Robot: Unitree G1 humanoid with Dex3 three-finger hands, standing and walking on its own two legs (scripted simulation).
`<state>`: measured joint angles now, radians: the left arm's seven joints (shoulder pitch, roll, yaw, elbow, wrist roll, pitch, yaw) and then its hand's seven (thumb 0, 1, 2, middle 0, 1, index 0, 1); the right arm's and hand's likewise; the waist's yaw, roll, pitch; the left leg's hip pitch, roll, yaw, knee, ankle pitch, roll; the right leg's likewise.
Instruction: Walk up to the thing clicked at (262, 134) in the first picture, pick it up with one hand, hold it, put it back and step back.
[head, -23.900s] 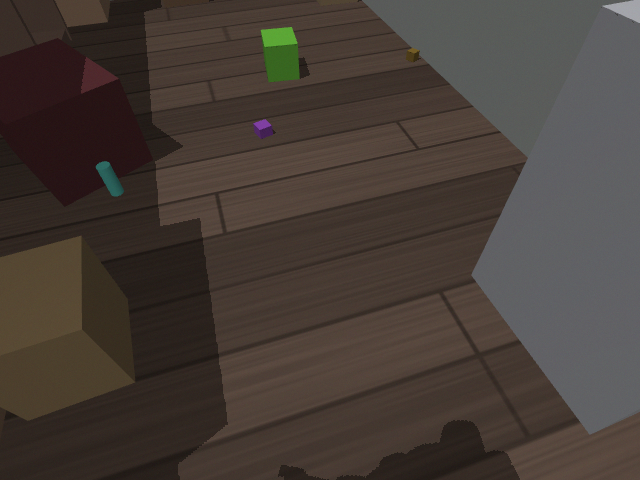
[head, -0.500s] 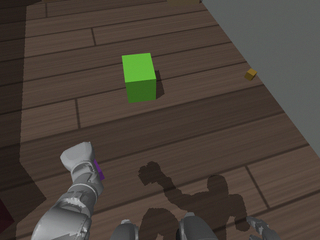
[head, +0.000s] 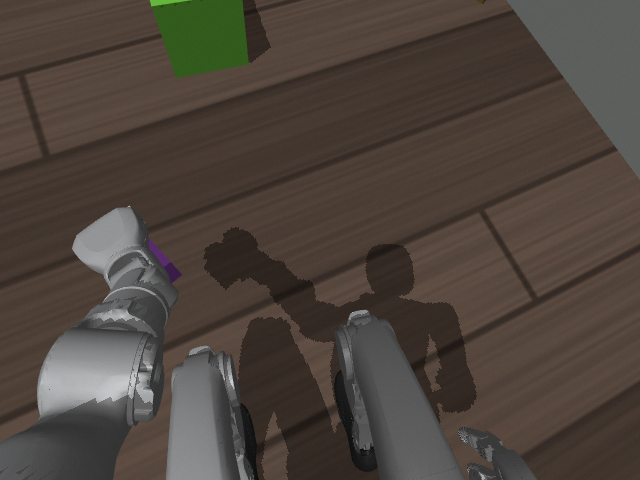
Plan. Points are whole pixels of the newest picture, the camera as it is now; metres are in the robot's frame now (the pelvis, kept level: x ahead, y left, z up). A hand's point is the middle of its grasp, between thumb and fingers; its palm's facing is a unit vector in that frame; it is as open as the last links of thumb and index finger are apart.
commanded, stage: crouch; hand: left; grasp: from above
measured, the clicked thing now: (140, 267) +0.43 +0.20 -0.18
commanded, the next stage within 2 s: lower in 0.92 s
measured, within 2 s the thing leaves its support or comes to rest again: neither
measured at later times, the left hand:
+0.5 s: hand (166, 262) +0.46 +0.18 -0.26, palm faces -0.36 -0.23 -0.90, open 10.3 cm
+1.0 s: hand (175, 263) +0.48 +0.18 -0.32, palm faces -0.38 -0.23 -0.90, open 10.3 cm
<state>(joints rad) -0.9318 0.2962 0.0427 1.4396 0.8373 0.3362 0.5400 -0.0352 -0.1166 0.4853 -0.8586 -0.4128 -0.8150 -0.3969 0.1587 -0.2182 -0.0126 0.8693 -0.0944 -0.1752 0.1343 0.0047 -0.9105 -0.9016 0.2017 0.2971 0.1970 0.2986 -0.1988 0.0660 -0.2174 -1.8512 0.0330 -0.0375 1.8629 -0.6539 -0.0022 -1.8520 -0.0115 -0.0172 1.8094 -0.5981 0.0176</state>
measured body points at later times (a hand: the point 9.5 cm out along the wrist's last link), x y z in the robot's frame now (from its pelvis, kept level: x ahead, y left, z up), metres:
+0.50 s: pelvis -0.01 -0.01 -0.11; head +0.22 +0.00 +0.28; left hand +0.48 +0.19 -0.21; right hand +0.02 -0.28 -0.24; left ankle +0.07 +0.12 -0.46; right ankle +0.09 -0.13 -0.46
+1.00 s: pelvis -0.01 +0.00 -0.16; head +0.23 +0.01 +0.22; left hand +0.49 +0.19 -0.27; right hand -0.04 -0.26 -0.28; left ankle +0.07 +0.12 -0.46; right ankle +0.09 -0.13 -0.46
